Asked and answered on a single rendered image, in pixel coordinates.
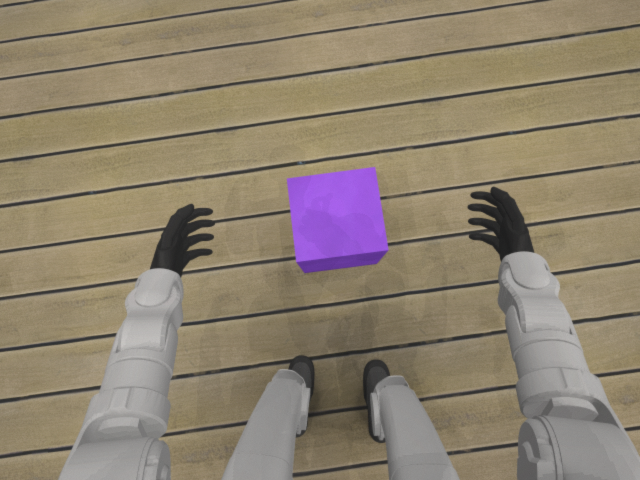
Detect robot left hand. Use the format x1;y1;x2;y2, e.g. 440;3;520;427
150;204;215;277

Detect right robot forearm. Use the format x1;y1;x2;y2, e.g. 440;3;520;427
498;251;640;464

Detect robot right upper arm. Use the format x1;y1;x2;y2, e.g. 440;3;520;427
517;415;640;480

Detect robot left foot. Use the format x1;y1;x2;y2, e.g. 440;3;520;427
288;355;314;437

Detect left robot forearm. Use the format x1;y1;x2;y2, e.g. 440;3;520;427
58;268;184;480

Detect robot right hand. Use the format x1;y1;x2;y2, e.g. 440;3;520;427
468;187;534;261

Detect carton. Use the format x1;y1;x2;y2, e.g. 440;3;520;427
287;167;389;273

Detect left robot shin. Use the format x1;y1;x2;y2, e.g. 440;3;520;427
265;369;305;389

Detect robot left upper arm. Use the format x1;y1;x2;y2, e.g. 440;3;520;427
62;437;171;480

